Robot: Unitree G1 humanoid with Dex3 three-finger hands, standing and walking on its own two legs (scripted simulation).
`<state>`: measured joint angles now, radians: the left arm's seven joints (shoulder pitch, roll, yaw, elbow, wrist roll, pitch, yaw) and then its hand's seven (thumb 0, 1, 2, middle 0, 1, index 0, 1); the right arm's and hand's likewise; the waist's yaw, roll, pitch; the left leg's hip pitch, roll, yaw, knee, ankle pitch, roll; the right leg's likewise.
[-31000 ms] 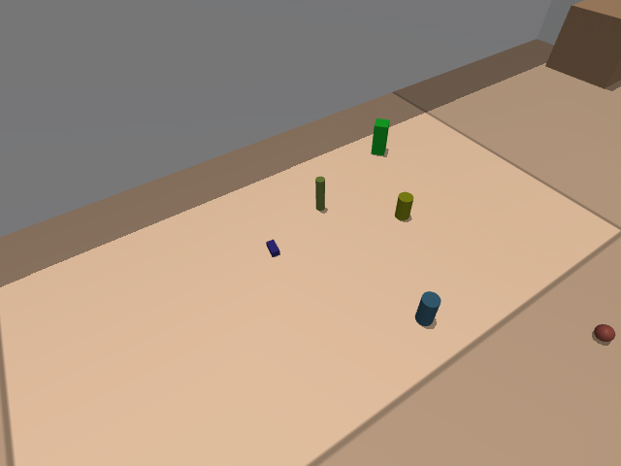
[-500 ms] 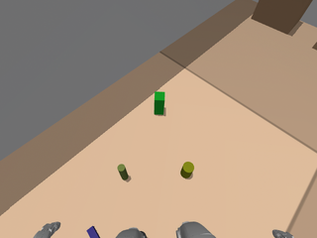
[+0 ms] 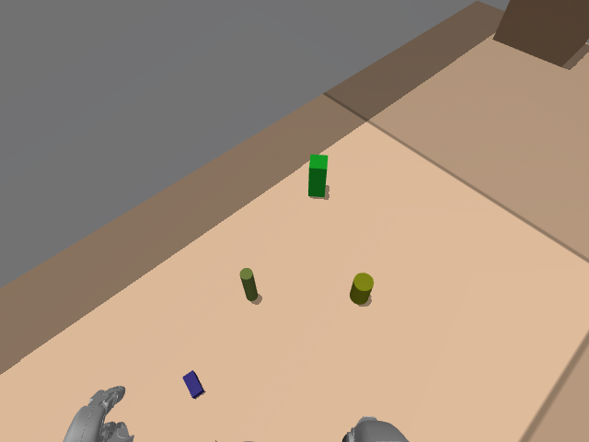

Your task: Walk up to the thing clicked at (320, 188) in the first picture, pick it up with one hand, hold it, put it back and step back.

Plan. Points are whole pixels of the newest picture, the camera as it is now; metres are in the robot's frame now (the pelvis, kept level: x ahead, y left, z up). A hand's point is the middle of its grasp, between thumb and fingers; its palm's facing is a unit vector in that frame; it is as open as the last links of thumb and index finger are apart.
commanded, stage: step back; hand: left
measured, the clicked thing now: (249, 285) +0.63 +0.19 -0.67
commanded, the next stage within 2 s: none
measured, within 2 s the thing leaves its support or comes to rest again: neither
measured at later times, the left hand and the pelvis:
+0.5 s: hand out of the picture -0.10 +0.23 -0.13, palm faces -0.05 -0.91 -0.41, open 7.4 cm; pelvis -0.17 -0.04 +0.01, yaw -4 degrees
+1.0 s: hand out of the picture -0.24 +0.22 -0.14, palm faces -0.01 -0.92 -0.40, open 7.4 cm; pelvis -0.35 -0.05 +0.00, yaw -2 degrees
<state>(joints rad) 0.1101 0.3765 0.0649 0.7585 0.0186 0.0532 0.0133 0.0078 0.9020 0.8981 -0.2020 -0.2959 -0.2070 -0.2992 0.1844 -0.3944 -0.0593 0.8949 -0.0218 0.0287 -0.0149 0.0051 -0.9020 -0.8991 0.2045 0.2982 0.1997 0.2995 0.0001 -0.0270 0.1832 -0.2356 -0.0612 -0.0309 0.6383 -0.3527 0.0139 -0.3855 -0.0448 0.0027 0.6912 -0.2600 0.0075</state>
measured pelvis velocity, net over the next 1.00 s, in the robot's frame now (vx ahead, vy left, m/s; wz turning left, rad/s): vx -0.35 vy -0.05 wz -0.03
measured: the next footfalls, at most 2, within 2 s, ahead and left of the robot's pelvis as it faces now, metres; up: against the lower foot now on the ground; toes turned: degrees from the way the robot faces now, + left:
right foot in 0.38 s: -0.14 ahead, -0.15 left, +0.00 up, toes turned -2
left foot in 0.72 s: -0.23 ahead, +0.09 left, +0.00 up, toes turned -1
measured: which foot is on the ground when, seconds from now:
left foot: down 0.00-0.40, up 0.42-0.70, down 0.72-1.00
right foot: down 0.00-0.00, up 0.02-0.36, down 0.38-0.74, up 0.76-1.00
